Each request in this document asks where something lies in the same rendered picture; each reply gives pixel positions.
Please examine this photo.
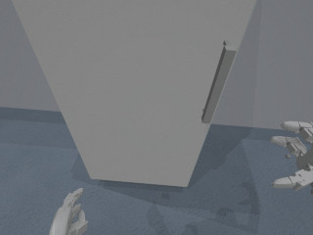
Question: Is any right robot hand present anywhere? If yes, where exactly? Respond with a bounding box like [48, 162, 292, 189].
[270, 120, 313, 191]

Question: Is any handle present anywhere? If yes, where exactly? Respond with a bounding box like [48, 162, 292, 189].
[201, 40, 237, 124]

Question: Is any left robot hand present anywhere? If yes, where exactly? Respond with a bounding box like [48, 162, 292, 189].
[49, 188, 88, 235]

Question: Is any fridge door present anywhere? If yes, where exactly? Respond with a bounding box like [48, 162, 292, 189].
[12, 0, 256, 187]

